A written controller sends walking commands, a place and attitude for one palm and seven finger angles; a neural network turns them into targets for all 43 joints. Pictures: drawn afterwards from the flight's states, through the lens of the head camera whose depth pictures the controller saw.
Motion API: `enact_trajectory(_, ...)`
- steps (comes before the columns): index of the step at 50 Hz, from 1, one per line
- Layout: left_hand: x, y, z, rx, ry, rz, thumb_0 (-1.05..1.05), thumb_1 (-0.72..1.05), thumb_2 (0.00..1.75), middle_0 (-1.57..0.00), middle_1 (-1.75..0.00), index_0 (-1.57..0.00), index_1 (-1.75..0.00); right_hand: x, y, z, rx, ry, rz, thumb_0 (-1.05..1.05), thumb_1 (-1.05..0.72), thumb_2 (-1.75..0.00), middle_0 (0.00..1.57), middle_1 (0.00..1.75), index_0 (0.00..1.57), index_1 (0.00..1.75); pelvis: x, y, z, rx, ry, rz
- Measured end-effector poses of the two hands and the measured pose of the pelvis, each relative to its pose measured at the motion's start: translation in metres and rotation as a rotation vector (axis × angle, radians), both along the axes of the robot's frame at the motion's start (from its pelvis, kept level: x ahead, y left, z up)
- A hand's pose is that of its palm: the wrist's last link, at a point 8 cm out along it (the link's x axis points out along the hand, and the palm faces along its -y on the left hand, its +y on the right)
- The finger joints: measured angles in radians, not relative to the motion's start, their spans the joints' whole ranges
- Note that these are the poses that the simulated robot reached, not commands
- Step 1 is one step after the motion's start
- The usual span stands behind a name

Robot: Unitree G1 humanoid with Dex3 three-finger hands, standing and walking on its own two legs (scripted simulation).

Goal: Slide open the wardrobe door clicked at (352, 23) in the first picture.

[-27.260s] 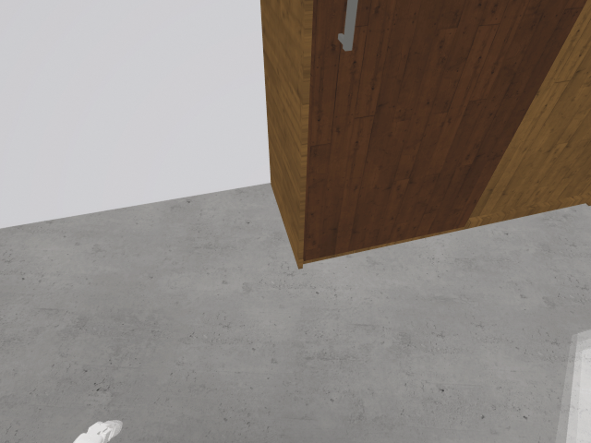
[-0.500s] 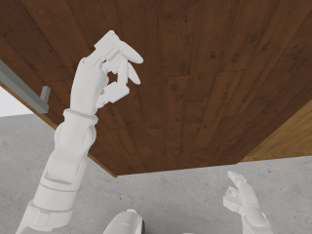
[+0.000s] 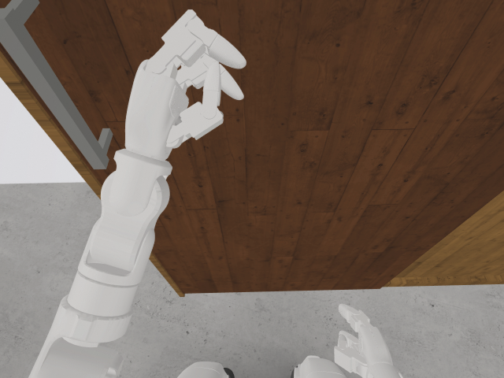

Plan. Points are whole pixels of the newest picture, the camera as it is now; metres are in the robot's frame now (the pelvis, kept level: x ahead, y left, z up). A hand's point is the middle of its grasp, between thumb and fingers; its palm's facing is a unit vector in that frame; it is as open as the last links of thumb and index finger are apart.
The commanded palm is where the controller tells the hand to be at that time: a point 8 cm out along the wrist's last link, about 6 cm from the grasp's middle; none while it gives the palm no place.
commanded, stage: stop walking and hold the door there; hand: left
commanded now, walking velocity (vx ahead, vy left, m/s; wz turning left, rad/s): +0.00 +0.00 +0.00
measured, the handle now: (68, 95) +0.37 +0.24 +0.24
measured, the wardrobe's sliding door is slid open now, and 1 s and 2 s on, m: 0.00 0.00 0.00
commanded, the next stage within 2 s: loosen the grip on the handle in 0.70 s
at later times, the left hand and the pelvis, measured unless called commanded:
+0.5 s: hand (190, 138) +0.31 +0.09 +0.24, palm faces +0.03 -1.00 -0.08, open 4.6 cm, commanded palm +0.29 +0.12 +0.23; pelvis -0.02 -0.02 +0.00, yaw +0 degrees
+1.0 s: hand (196, 126) +0.32 +0.09 +0.25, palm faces -0.11 -0.99 -0.10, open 6.4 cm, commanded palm +0.27 +0.11 +0.24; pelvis -0.01 -0.02 +0.00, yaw -1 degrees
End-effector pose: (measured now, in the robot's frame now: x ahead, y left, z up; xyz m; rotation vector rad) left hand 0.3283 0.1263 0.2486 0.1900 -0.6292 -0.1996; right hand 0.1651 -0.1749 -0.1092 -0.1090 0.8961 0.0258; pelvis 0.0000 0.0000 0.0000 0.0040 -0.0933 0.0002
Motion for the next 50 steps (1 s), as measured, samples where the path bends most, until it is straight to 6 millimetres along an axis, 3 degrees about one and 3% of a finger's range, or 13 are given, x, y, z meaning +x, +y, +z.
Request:
enact_trajectory(5,-0.005,-0.011,0.001,-0.042,0.006,0.084,0.01,0.89,0.90,-0.58,-1.41,-0.46,-1.40,-0.010,-0.026,-0.006,-0.010,-0.008,0.004,0.01,-0.90,-0.89,0.20,0.30,0.20,0.30,-0.003,-0.021,-0.002,-0.031,-0.002,0.016)
enact_trajectory(10,-0.006,-0.018,0.000,-0.074,0.047,0.097,0.01,0.89,0.90,-0.51,-1.41,-0.46,-1.40,-0.012,-0.069,0.015,-0.094,-0.053,-0.071,0.01,-0.90,-0.89,0.20,0.30,0.20,0.30,-0.007,-0.029,0.006,0.015,0.046,0.005)
enact_trajectory(14,-0.008,-0.012,-0.001,-0.090,0.039,0.107,0.01,0.89,0.90,-0.50,-1.41,-0.46,-1.40,-0.012,-0.099,0.033,-0.183,-0.120,-0.136,0.01,-0.90,-0.89,0.20,0.30,0.20,0.30,-0.008,-0.027,0.006,0.007,0.071,0.008)
enact_trajectory(17,-0.012,0.001,-0.003,-0.116,0.036,0.127,0.01,0.89,0.90,-0.49,-1.41,-0.46,-1.40,-0.014,-0.110,0.042,-0.219,-0.137,-0.169,0.01,-0.91,-0.90,0.20,0.30,0.20,0.30,-0.012,-0.025,0.004,0.002,0.064,0.004)
enact_trajectory(21,-0.024,0.015,-0.008,-0.143,0.047,0.159,0.01,0.89,0.90,-0.47,-1.41,-0.46,-1.40,-0.016,-0.107,0.049,-0.230,-0.148,-0.155,0.01,-0.91,-0.90,0.20,0.30,0.19,0.30,-0.017,-0.023,0.005,-0.003,0.058,-0.004)
enact_trajectory(25,-0.039,0.021,-0.012,-0.155,0.053,0.171,0.01,0.89,0.90,-0.46,-1.41,-0.45,-1.40,-0.015,-0.088,0.047,-0.204,-0.153,-0.119,0.01,-0.91,-0.90,0.20,0.30,0.19,0.30,-0.021,-0.019,0.004,-0.006,0.056,-0.003)
enact_trajectory(33,-0.061,-0.001,-0.011,-0.134,0.047,0.100,0.01,0.89,0.90,-0.45,-1.41,-0.45,-1.40,-0.008,-0.035,0.032,-0.087,-0.145,-0.037,0.01,-0.90,-0.90,0.20,0.30,0.20,0.30,-0.022,-0.013,0.003,-0.002,0.061,-0.001)
enact_trajectory(37,-0.063,-0.008,-0.012,-0.103,0.055,0.078,0.01,0.89,0.90,-0.46,-1.41,-0.46,-1.40,-0.006,-0.020,0.028,-0.041,-0.138,-0.029,0.01,-0.90,-0.89,0.20,0.30,0.20,0.30,-0.020,-0.012,0.004,-0.002,0.067,-0.005)
enact_trajectory(41,-0.058,-0.006,-0.011,-0.027,0.044,0.089,0.01,0.89,0.90,-0.46,-1.41,-0.46,-1.40,-0.007,-0.020,0.026,-0.039,-0.131,-0.022,0.01,-0.90,-0.89,0.20,0.30,0.20,0.30,-0.020,-0.012,0.004,-0.004,0.067,-0.010)
enact_trajectory(43,-0.036,0.004,0.000,0.071,0.006,0.101,0.01,0.87,0.89,-0.46,-1.41,-0.46,-1.40,-0.009,-0.024,0.026,-0.034,-0.139,0.006,0.01,-0.90,-0.89,0.20,0.30,0.20,0.30,-0.025,-0.016,0.002,0.007,0.073,-0.005)
enact_trajectory(46,-0.014,0.021,0.004,-0.036,0.081,0.088,0.01,0.78,0.84,-0.46,-1.41,-0.46,-1.40,-0.013,-0.037,0.028,-0.022,-0.168,0.000,0.01,-0.90,-0.89,0.21,0.30,0.20,0.30,-0.021,-0.017,0.001,0.015,0.071,-0.010)
enact_trajectory(50,-0.025,0.016,0.000,-0.128,0.084,0.036,0.01,0.52,0.72,-0.45,-1.41,-0.45,-1.40,-0.013,-0.060,0.028,-0.028,-0.225,-0.034,0.01,-0.90,-0.89,0.20,0.30,0.20,0.30,-0.006,-0.016,-0.001,0.014,0.062,-0.024)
